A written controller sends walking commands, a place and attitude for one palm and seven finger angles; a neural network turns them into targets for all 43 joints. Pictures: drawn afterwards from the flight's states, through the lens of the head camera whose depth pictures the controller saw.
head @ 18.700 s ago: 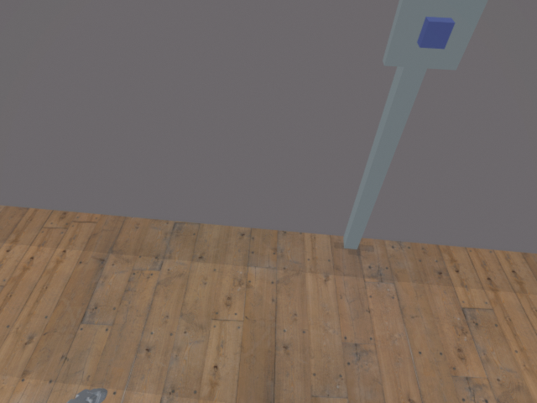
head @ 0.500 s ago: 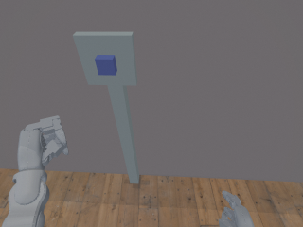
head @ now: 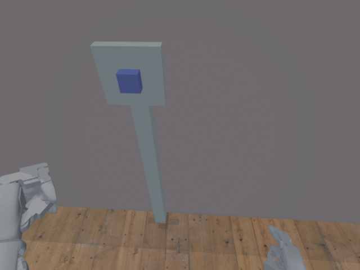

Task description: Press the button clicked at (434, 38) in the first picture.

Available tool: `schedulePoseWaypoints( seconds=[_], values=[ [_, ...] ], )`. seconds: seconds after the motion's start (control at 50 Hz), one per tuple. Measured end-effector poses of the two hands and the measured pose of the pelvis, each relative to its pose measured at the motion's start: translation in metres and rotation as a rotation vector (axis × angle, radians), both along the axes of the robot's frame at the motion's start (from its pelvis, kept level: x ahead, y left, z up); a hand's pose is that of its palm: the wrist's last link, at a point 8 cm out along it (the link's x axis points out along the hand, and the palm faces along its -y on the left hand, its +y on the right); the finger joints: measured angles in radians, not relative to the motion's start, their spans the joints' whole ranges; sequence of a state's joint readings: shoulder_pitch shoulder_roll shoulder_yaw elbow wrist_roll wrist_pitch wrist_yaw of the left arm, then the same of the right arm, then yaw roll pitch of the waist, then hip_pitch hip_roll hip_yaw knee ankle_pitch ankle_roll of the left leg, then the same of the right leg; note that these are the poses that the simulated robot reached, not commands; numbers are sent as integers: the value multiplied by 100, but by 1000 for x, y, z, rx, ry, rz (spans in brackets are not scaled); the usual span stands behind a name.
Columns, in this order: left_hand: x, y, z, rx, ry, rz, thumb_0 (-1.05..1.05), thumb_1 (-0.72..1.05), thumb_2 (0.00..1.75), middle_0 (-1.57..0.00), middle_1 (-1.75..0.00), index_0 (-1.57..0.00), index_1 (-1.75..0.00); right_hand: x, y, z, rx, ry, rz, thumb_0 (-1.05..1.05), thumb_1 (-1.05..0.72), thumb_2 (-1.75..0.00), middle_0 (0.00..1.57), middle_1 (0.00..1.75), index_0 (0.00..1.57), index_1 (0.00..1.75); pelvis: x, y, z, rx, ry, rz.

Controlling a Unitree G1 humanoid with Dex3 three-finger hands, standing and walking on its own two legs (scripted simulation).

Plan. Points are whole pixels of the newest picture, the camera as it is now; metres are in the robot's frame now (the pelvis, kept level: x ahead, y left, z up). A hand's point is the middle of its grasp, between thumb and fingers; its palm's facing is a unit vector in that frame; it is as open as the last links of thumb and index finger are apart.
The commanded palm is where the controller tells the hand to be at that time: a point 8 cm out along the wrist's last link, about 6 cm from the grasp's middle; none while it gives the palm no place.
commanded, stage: draw the hand back to the body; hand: left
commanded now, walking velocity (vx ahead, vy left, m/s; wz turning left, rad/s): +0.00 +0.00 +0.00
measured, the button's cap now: (130, 80) +0.52 +0.22 +0.18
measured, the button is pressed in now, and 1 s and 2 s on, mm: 0 0 0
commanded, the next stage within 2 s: step back with the hand held close in 0.12 s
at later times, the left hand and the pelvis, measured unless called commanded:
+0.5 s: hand (58, 195) +0.18 +0.24 +0.15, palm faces +0.33 -0.82 -0.46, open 3.1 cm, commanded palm +0.12 +0.29 +0.17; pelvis -0.02 +0.01 +0.00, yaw -2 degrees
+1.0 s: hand (12, 247) +0.09 +0.26 +0.16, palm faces +0.42 -0.81 -0.42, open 3.1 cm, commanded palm +0.03 +0.30 +0.17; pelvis -0.10 +0.02 -0.02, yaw -1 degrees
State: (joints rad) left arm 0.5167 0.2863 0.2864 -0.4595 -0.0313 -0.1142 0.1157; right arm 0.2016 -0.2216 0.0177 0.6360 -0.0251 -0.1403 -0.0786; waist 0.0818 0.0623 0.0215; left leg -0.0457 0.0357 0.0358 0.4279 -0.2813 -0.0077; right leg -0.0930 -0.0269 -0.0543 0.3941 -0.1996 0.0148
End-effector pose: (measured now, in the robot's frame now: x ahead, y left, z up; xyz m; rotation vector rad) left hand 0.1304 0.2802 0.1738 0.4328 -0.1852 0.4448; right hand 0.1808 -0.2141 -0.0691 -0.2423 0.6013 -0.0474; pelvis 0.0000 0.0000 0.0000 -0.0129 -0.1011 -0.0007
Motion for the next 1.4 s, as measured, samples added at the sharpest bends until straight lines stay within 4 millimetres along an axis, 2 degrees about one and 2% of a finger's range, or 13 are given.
schedulePoseWaypoints(
  seconds=[0.14,0.3,0.46,0.56,0.66,0.84,0.98,1.06,1.14,1.2,1.3,1.4],
  values=[
    [5,-2,-1,-12,-9,-9,1,89,90,-130,-150,-131,-150,2,6,2,11,-14,12,1,-90,-89,20,30,21,30,-1,-1,0,1,-1,-1],
    [7,0,4,14,-14,-21,1,89,90,-130,-150,-131,-150,-6,5,-1,19,14,-1,1,-90,-89,20,30,21,30,-2,-2,0,-4,15,-6],
    [16,4,-2,73,58,-84,1,89,90,-130,-150,-131,-150,-31,-14,-5,-16,99,-99,1,-90,-89,21,30,21,30,-13,8,-1,1,89,-23],
    [10,4,-4,110,80,-137,1,89,90,-130,-150,-131,-150,-50,-21,-6,-32,122,-164,1,-91,-89,20,30,21,30,-24,13,-4,11,100,-31],
    [-6,9,1,147,43,-143,1,89,90,-130,-150,-131,-150,-68,-19,-6,-35,111,-181,1,-91,-89,20,30,20,30,-41,16,-8,18,98,-33],
    [-50,11,-1,150,-45,-101,1,89,90,-130,-150,-131,-150,-99,-7,-12,-21,68,-143,1,-91,-89,20,30,21,30,-76,16,-19,16,87,-26],
    [-74,16,-4,124,-109,-100,1,89,90,-130,-150,-131,-150,-133,-3,-18,-54,88,-136,1,-90,-89,21,30,21,30,-101,23,-23,4,83,-23],
    [-88,22,0,169,-128,-92,1,89,90,-130,-150,-131,-150,-152,1,-20,-46,83,-147,1,-90,-89,21,30,21,30,-112,23,-24,-16,70,14],
    [-109,25,4,216,-151,-61,1,89,90,-130,-150,-131,-150,-161,2,-25,-35,84,-112,1,-90,-89,21,30,21,30,-122,17,-28,-19,94,40],
    [-122,22,0,171,-139,-67,1,89,90,-130,-150,-131,-150,-167,2,-27,-38,106,-85,1,-90,-89,21,30,21,30,-138,18,-26,-20,95,37],
    [-143,27,-5,129,-110,-111,1,89,90,-131,-150,-131,-150,-178,9,-17,-73,120,-81,1,-90,-89,21,30,21,30,-158,29,-22,-8,110,29],
    [-166,41,0,152,-107,-124,1,88,90,-131,-150,-131,-150,-194,23,-2,-69,52,-73,1,-91,-89,20,30,21,30,-190,34,-17,-18,103,12]
  ],
)
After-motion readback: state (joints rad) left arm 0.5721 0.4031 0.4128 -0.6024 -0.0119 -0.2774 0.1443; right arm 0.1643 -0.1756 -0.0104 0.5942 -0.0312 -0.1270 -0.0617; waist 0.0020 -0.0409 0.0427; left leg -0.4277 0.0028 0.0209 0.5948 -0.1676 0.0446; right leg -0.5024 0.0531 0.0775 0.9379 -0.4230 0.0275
